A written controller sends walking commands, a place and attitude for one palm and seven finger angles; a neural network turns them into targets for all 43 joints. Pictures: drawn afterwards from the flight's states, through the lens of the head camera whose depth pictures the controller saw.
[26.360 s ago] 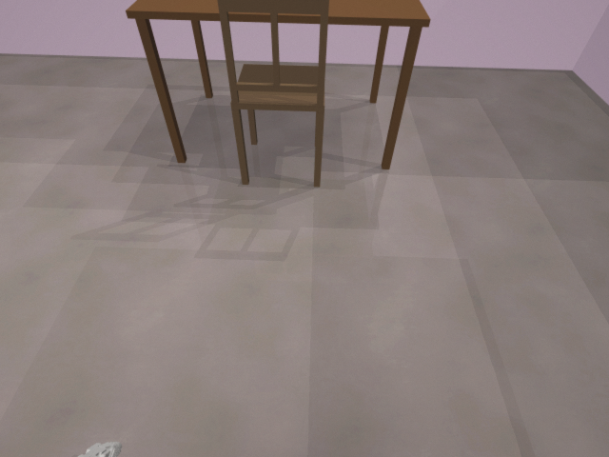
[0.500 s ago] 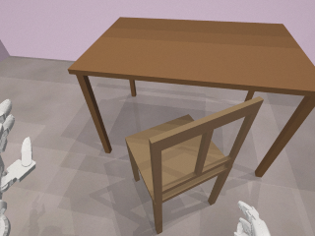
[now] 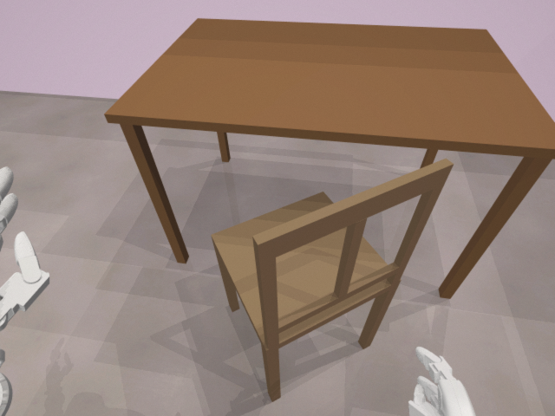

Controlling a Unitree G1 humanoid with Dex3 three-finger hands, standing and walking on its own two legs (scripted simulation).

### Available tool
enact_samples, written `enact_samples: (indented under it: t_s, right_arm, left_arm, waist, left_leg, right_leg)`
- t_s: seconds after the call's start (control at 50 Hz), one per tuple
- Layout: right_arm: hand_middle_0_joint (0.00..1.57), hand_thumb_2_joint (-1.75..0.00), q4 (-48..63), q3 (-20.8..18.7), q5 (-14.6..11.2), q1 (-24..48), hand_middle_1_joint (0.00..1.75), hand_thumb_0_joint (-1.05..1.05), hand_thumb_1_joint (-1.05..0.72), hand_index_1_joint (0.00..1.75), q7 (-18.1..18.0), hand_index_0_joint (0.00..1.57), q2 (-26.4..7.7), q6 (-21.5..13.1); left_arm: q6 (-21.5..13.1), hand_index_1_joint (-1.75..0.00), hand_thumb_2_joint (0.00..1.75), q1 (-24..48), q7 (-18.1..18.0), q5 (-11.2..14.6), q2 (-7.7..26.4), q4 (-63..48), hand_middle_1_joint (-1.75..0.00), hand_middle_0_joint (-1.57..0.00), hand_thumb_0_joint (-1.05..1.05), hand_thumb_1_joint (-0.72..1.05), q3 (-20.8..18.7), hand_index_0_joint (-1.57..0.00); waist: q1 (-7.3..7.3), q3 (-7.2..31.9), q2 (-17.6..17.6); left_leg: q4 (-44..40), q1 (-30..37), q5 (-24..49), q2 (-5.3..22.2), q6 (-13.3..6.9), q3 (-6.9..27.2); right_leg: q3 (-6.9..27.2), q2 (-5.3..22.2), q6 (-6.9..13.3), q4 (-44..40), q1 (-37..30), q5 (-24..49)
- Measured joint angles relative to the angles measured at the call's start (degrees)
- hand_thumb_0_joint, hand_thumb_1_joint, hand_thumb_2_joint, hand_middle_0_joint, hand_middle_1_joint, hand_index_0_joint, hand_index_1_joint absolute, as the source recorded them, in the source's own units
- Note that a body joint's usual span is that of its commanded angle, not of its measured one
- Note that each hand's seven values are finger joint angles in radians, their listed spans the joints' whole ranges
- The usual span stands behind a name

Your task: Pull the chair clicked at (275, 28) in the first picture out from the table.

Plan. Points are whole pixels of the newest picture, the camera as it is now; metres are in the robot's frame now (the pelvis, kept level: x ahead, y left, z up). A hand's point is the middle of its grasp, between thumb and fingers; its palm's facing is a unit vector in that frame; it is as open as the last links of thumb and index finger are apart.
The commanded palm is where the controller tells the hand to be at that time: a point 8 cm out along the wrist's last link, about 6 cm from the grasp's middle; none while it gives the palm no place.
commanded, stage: step back with the hand held close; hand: left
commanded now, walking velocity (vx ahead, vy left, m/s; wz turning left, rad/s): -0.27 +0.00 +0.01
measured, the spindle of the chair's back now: (348, 260) +0.44 -0.08 -0.10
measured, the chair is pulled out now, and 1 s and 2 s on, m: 0.23 0.23 0.23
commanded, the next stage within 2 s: stop stepping back and stand still in 1.96 s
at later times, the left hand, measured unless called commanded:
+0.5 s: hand (51, 305) +0.17 +0.26 +0.16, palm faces +0.47 -0.73 -0.50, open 7.4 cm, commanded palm +0.12 +0.30 +0.18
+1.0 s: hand (50, 323) +0.16 +0.26 +0.15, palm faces +0.41 -0.76 -0.51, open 7.4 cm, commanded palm +0.09 +0.30 +0.18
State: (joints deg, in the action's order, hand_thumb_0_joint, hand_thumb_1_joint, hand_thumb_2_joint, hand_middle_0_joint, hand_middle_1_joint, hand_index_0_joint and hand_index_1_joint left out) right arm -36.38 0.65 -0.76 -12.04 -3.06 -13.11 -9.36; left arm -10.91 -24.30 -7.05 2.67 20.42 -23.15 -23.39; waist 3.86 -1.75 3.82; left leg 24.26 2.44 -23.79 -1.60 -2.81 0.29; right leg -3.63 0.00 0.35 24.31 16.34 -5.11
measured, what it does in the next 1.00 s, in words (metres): stands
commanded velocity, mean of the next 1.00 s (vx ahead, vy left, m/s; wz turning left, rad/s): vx -0.31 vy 0.00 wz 0.02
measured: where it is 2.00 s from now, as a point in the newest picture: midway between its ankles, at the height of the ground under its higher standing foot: outside the picture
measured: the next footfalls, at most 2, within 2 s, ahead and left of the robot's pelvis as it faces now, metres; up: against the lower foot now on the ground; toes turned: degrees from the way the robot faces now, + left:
right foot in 1.08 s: +0.04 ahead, -0.13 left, +0.00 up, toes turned +2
right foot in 1.58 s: -0.05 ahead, -0.13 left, +0.00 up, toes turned +1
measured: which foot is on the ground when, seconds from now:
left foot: down 0.00-1.00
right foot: down 0.00-0.98, up 1.00-1.00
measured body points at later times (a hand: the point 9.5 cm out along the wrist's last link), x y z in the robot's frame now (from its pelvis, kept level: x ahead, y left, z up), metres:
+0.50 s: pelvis -0.03 +0.00 -0.02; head -0.03 -0.03 +0.43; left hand +0.14 +0.30 +0.19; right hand +0.14 -0.25 -0.11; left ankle -0.11 +0.09 -0.73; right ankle +0.09 -0.12 -0.73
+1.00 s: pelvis -0.04 +0.00 -0.02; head -0.03 +0.00 +0.43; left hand +0.13 +0.30 +0.18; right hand +0.13 -0.26 -0.09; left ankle -0.11 +0.09 -0.73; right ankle +0.08 -0.12 -0.73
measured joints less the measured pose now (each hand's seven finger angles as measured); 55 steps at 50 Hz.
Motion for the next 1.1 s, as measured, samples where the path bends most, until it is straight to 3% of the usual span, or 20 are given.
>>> enact_samples:
  t_s: [0.06, 0.14, 0.24, 0.36, 0.5, 0.6, 0.7, 0.76, 0.84, 0.98, 1.06, 1.1]
  right_arm:
    - [0.20, -0.90, 1.7, 0.3, 0.0, 0.8, 0.30, 0.01, -0.90, 0.30, -0.3, 0.20, -0.4, 2.2]
    - [0.20, -0.90, 3.0, -0.6, -0.1, 1.1, 0.30, 0.01, -0.90, 0.30, -0.5, 0.20, -0.8, 4.9]
    - [0.20, -0.90, 3.8, -2.0, -0.6, 1.1, 0.30, 0.01, -0.91, 0.30, -0.8, 0.20, -0.8, 7.8]
    - [0.20, -0.90, 4.0, -2.5, -1.1, 0.7, 0.30, 0.01, -0.91, 0.30, -1.3, 0.20, -0.6, 10.0]
    - [0.20, -0.90, 4.0, -1.5, -0.8, -0.7, 0.30, 0.01, -0.91, 0.30, -2.4, 0.20, -0.6, 10.5]
    - [0.20, -0.90, 4.1, -1.2, -0.7, -0.6, 0.30, 0.01, -0.91, 0.30, -2.0, 0.20, -1.3, 10.5]
    - [0.20, -0.90, 4.8, -1.1, -0.6, -1.1, 0.30, 0.01, -0.91, 0.30, -2.0, 0.20, -1.3, 10.3]
    - [0.20, -0.90, 5.1, -1.7, -0.5, -2.2, 0.30, 0.01, -0.91, 0.30, -2.3, 0.20, -1.2, 10.0]
    - [0.20, -0.90, 4.4, -2.4, -0.5, -1.8, 0.30, 0.01, -0.91, 0.30, -2.0, 0.20, -1.6, 10.4]
    - [0.20, -0.90, 4.3, -2.1, -0.5, 1.0, 0.30, 0.01, -0.91, 0.30, -0.9, 0.20, -1.0, 11.8]
    - [0.20, -0.90, 4.0, -2.6, 0.5, -0.2, 0.30, 0.01, -0.91, 0.30, -1.4, 0.20, 0.5, 10.3]
    - [0.20, -0.90, 2.8, -2.8, 0.8, -0.5, 0.30, 0.01, -0.91, 0.30, -1.4, 0.20, 1.5, 9.4]
  left_arm:
    - [-0.3, -0.30, 0.90, -0.7, -0.1, -0.3, 0.0, 0.4, -0.30, -0.21, 0.01, 0.89, -1.0, -0.21]
    - [0.9, -0.30, 0.90, -3.4, 0.6, -0.8, -0.1, -0.6, -0.30, -0.21, 0.01, 0.89, 0.6, -0.21]
    - [1.9, -0.31, 0.90, -6.1, 1.1, -0.8, 1.6, -3.5, -0.30, -0.22, 0.01, 0.89, 0.8, -0.21]
    - [2.2, -0.31, 0.90, -7.6, 0.3, -0.3, 3.0, -5.5, -0.30, -0.22, 0.01, 0.89, -1.6, -0.21]
    - [4.0, -0.31, 0.90, -5.4, -1.3, -1.1, 0.7, -2.7, -0.30, -0.22, 0.01, 0.89, -1.3, -0.21]
    - [4.5, -0.31, 0.90, -3.7, -1.4, -1.3, -0.1, -3.6, -0.30, -0.22, 0.01, 0.89, 0.9, -0.21]
    - [2.8, -0.31, 0.90, -8.1, -1.7, -1.6, 2.7, -6.4, -0.30, -0.22, 0.01, 0.89, -0.1, -0.21]
    - [2.4, -0.31, 0.90, -8.8, -2.0, -2.0, 3.9, -6.2, -0.30, -0.22, 0.01, 0.88, -1.7, -0.21]
    - [2.8, -0.31, 0.90, -5.9, -1.9, -1.8, 3.1, -4.9, -0.30, -0.22, 0.01, 0.89, -2.4, -0.21]
    - [3.1, -0.31, 0.90, -7.3, -1.4, -1.6, 3.2, -7.4, -0.30, -0.22, 0.01, 0.89, -1.0, -0.21]
    - [3.2, -0.31, 0.90, -8.6, -1.3, -2.0, 3.8, -8.0, -0.30, -0.22, 0.01, 0.88, -1.8, -0.21]
    - [3.2, -0.31, 0.90, -7.8, -1.5, -1.7, 3.5, -7.8, -0.30, -0.22, 0.01, 0.88, -2.6, -0.21]
  waist:
    - [-1.28, -0.1, 0.0]
    - [-3.02, 0.1, 0.3]
    - [-4.13, 0.0, -0.2]
    - [-3.58, 0.4, -1.1]
    - [-2.71, 2.1, -1.0]
    - [-3.91, 2.6, -0.8]
    - [-5.01, 3.1, -2.7]
    - [-4.85, 3.4, -3.1]
    - [-4.20, 3.3, -2.6]
    - [-5.10, 2.9, -4.5]
    - [-5.00, 4.0, -4.0]
    - [-4.25, 4.6, -3.8]
  left_leg:
    - [0.3, -1.6, 0.1, -0.6, -0.2, -0.7]
    - [1.6, -3.7, -0.2, -1.4, -0.4, -1.2]
    - [5.2, -6.9, -1.3, -2.2, -0.3, -1.2]
    - [8.4, -9.2, -2.3, -3.0, -0.8, -1.8]
    - [11.6, -10.0, -3.9, -2.7, -0.7, -2.5]
    - [13.8, -13.5, -3.8, -1.5, -0.1, -0.8]
    - [11.5, -13.9, -2.0, -1.8, -0.2, -0.9]
    - [11.6, -13.1, -2.4, -2.0, -0.2, -1.0]
    - [13.5, -13.7, -3.6, -1.7, 0.0, -0.6]
    - [13.6, -16.5, -2.3, -2.3, -0.5, -0.3]
    - [13.7, -15.9, -2.8, -1.7, -0.5, 0.5]
    - [12.9, -15.4, -2.7, -1.1, -0.1, 0.7]
  right_leg:
    - [0.8, 0.3, -0.2, 0.9, 2.1, 0.1]
    - [1.5, 1.0, -0.6, 2.9, 4.7, -0.5]
    - [1.7, 2.0, -0.7, 5.9, 7.6, -1.3]
    - [2.4, 2.5, -0.8, 9.0, 10.1, -1.8]
    - [3.0, 2.1, -0.4, 12.5, 11.4, -3.2]
    - [0.8, 1.6, 0.3, 9.8, 12.0, -1.4]
    - [1.4, 1.6, -0.2, 7.3, 12.2, 0.5]
    - [2.6, 1.3, 0.0, 8.9, 12.1, -0.7]
    - [2.2, 1.1, 0.0, 10.2, 12.4, -1.6]
    - [2.1, 1.8, -0.4, 8.2, 14.0, 0.7]
    - [5.3, -0.3, -1.3, 17.7, 13.0, -5.7]
    - [5.4, -0.7, -1.1, 17.6, 10.2, -8.6]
